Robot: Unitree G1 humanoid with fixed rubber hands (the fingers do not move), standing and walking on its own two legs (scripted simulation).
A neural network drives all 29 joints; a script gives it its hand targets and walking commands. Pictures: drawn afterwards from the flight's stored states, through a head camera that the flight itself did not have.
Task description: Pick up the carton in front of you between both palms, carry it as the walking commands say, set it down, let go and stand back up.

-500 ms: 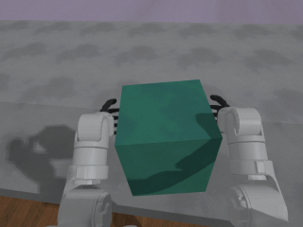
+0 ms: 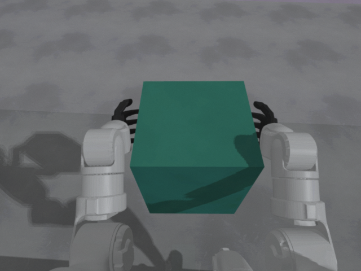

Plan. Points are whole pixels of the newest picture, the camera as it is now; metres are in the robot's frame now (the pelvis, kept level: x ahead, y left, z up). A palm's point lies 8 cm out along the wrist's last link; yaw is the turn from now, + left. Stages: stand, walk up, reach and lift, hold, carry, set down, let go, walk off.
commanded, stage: carry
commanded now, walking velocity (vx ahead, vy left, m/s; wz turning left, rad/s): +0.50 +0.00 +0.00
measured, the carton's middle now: (192, 153) +0.36 -0.01 +0.04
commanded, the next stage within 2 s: none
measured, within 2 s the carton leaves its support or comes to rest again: neither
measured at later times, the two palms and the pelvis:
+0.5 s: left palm (162, 93) +0.67 +0.06 -0.06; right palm (245, 89) +0.69 -0.24 -0.08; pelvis +0.32 -0.10 -0.17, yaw +1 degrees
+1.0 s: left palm (166, 45) +0.96 +0.05 -0.06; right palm (236, 45) +0.94 -0.25 -0.06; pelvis +0.61 -0.09 -0.15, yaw -1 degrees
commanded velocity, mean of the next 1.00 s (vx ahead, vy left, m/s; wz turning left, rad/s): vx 0.50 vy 0.00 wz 0.00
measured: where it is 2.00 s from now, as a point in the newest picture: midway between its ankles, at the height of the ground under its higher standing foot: (197, 158)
